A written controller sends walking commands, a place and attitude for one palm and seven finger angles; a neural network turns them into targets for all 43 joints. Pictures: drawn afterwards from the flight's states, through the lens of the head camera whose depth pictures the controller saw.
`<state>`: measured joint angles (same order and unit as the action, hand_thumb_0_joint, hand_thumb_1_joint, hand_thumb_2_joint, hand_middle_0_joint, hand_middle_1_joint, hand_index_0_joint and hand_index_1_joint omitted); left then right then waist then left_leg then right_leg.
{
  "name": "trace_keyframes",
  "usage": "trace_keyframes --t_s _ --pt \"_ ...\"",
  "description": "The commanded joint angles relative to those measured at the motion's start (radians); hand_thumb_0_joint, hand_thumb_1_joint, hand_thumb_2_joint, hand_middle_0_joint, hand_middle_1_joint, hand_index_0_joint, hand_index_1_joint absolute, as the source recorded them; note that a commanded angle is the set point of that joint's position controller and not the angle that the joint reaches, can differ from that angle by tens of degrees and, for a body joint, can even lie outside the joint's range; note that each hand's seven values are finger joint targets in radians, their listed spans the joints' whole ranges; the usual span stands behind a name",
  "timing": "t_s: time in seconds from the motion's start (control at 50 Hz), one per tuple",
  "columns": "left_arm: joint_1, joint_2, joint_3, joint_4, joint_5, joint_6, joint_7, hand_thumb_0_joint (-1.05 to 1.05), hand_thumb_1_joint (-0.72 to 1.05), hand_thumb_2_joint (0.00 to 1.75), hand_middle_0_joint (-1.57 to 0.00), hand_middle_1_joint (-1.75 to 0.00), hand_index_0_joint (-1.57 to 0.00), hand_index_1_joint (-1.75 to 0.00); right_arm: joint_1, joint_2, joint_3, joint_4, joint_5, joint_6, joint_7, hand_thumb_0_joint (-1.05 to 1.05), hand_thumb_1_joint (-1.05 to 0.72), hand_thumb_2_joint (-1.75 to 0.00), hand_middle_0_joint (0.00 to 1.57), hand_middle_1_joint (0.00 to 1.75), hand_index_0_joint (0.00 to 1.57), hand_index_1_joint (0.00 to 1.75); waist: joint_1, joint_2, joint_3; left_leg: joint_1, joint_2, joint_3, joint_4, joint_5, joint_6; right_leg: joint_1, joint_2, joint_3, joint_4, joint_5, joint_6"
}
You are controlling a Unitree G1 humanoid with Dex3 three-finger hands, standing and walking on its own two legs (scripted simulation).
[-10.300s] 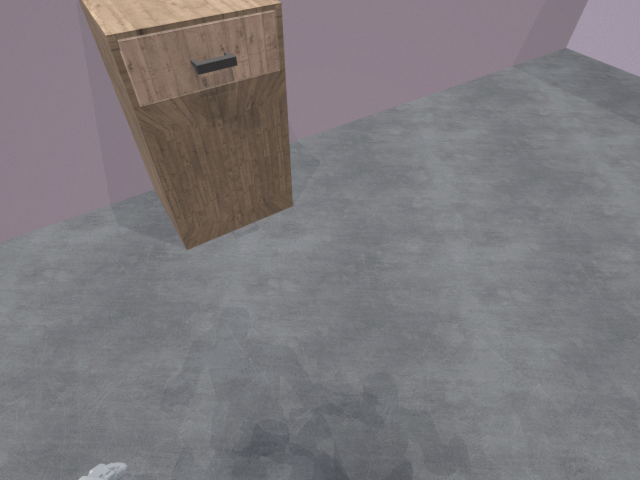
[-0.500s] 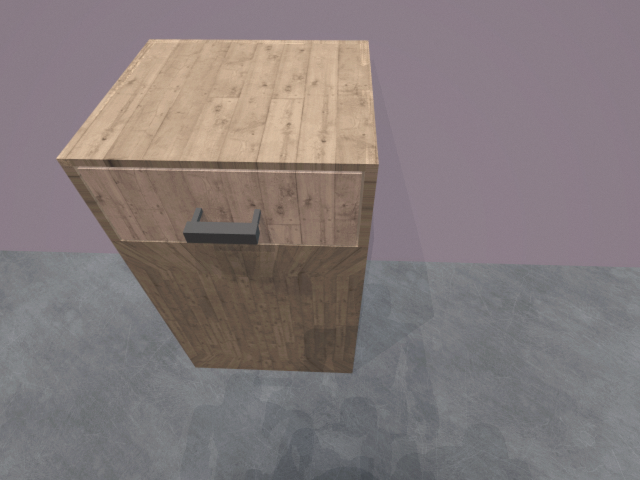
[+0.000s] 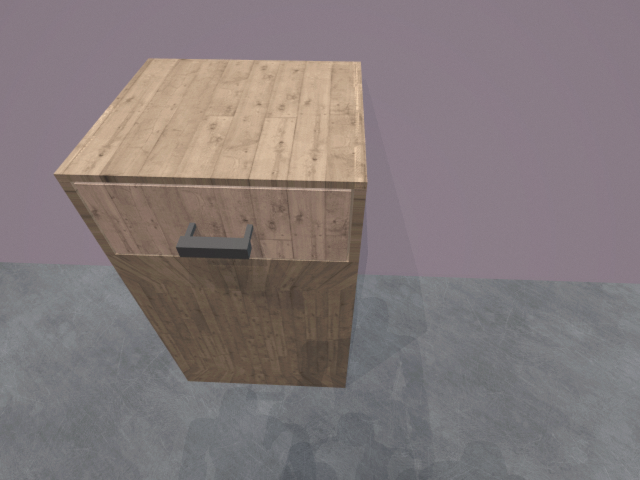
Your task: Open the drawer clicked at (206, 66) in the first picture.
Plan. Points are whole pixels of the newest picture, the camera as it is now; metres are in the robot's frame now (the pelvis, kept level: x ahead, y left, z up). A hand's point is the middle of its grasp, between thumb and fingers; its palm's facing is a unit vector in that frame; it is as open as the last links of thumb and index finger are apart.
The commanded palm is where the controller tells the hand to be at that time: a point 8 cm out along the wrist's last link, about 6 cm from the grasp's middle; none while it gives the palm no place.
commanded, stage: come to a stop and stand still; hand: left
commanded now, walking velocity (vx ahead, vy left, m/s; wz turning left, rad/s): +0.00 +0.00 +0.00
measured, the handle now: (217, 238) +0.51 +0.21 -0.03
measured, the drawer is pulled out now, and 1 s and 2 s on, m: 0.00 0.00 0.00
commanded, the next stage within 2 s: look again from close up in 0.60 s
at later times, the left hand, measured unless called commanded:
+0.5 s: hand out of the picture +0.01 +0.17 -0.18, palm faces +0.02 -0.99 -0.17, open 7.3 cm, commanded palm none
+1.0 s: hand out of the picture +0.02 +0.20 -0.18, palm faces +0.02 -0.98 -0.18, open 7.3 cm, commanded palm none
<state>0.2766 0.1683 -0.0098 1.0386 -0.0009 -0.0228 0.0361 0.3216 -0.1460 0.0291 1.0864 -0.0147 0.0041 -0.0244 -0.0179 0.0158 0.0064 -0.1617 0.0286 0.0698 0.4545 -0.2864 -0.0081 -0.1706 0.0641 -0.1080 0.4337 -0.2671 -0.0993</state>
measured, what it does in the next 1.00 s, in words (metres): stands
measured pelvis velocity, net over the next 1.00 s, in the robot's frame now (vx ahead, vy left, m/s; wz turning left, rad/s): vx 0.03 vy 0.03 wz -0.01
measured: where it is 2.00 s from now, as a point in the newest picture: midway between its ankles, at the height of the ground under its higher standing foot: outside the picture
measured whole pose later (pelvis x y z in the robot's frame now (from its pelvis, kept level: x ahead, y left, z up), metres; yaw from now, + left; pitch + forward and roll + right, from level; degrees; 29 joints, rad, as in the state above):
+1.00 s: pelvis +0.03 +0.03 +0.00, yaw -1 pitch +0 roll +0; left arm 0.31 0.14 -0.01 1.12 0.00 -0.02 0.04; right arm 0.31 -0.12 0.04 1.16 -0.01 -0.02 -0.05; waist 0.00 -0.01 0.01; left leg -0.09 -0.01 0.10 0.42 -0.32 0.03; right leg -0.13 0.03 -0.08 0.45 -0.32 -0.05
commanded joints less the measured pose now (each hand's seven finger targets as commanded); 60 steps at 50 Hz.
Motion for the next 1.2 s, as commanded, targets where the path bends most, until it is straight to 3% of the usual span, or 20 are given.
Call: trace_keyframes --t_s 0.0,0.14,0.58,0.94,1.18 --pt "0.058 0.097 0.019 -0.015 0.002 -0.017 0.007 0.00 0.90 0.90 -0.20 -0.30 -0.20 -0.30 0.055 -0.085 -0.010 -0.013 -0.002 -0.021 -0.005 0.00 -0.90 -0.90 0.20 0.30 0.20 0.30 0.010 -0.027 0.054 -0.078 0.064 -0.063 -0.071 0.079 0.037 0.045 -0.187 0.206 -0.115 0.205 0.050" --pt "0.092 0.087 0.013 0.028 0.002 -0.018 0.009 0.00 0.90 0.90 -0.20 -0.30 -0.20 -0.30 0.048 -0.083 -0.008 0.016 0.002 -0.025 -0.014 0.00 -0.90 -0.90 0.20 0.30 0.20 0.30 0.014 -0.018 0.035 -0.046 0.074 -0.059 -0.067 0.138 0.038 0.075 -0.189 0.185 -0.078 0.362 0.055" --pt "0.120 0.059 0.008 0.058 0.007 -0.010 0.012 0.00 0.90 0.90 -0.20 -0.30 -0.20 -0.30 0.048 -0.072 -0.008 0.046 0.002 -0.034 -0.026 0.00 -0.90 -0.90 0.20 0.30 0.20 0.30 0.019 -0.017 0.047 0.003 0.089 -0.072 -0.083 0.261 0.051 0.066 -0.184 0.163 -0.040 0.406 0.039" --pt "0.111 0.051 0.009 0.058 0.008 0.001 0.011 0.00 0.90 0.90 -0.20 -0.30 -0.20 -0.30 0.066 -0.069 -0.008 0.057 0.002 -0.036 -0.029 0.00 -0.90 -0.90 0.20 0.30 0.20 0.30 0.022 -0.004 0.071 0.007 0.094 -0.086 -0.096 0.281 0.063 0.041 -0.174 0.152 -0.033 0.295 0.037" --pt "0.120 0.041 0.009 0.063 0.010 0.000 0.011 0.00 0.90 0.90 -0.20 -0.30 -0.20 -0.30 0.073 -0.060 -0.011 0.061 0.004 -0.037 -0.030 0.00 -0.90 -0.90 0.20 0.30 0.20 0.30 0.021 -0.018 0.067 0.017 0.093 -0.086 -0.100 0.279 0.064 0.035 -0.175 0.154 -0.031 0.297 0.038"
